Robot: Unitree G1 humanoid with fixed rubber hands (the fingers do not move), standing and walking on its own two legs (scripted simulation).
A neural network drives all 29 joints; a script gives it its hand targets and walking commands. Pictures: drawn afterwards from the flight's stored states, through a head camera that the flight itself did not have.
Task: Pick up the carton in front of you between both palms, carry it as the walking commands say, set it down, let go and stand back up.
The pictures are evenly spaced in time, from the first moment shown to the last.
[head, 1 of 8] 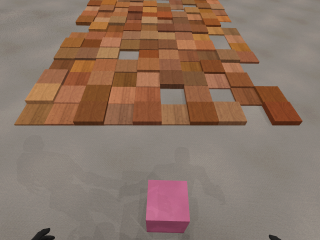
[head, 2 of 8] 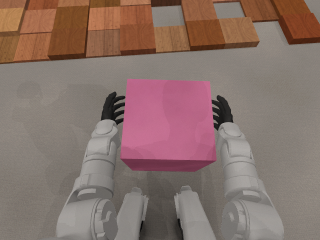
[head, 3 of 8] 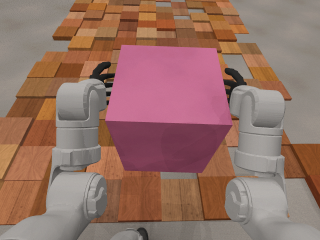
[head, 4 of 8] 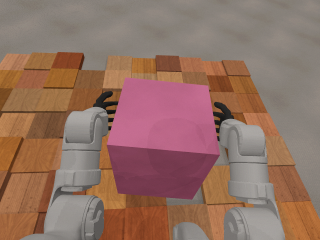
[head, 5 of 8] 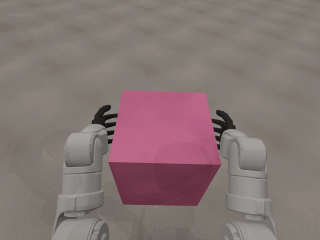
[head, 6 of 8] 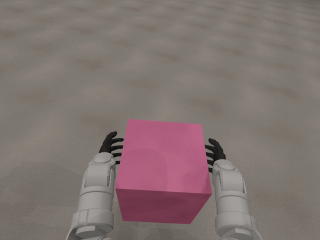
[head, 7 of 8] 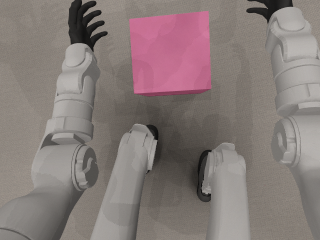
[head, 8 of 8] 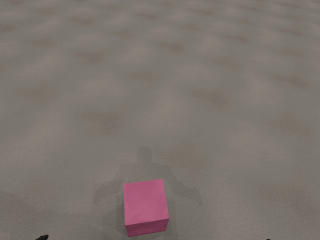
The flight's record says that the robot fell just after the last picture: no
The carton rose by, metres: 0.82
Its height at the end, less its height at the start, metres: +0.00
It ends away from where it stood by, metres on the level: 6.36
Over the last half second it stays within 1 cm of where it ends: yes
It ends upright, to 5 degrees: yes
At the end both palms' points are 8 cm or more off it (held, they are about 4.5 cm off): yes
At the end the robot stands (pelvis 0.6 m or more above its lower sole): yes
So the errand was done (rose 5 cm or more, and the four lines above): yes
